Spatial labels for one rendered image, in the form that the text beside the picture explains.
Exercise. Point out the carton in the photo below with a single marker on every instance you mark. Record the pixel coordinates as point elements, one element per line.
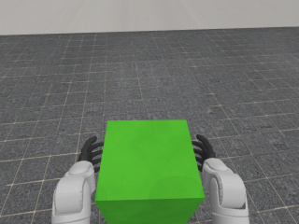
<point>148,173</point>

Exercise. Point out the robot right hand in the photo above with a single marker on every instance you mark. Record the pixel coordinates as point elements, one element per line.
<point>206,152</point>

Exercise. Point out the robot left forearm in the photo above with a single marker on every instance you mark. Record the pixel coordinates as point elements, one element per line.
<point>72,197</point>

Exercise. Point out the robot right forearm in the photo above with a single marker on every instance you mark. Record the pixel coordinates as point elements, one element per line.
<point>227,193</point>

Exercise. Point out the robot left hand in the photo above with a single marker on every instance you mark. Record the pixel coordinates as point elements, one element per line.
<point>87,154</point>

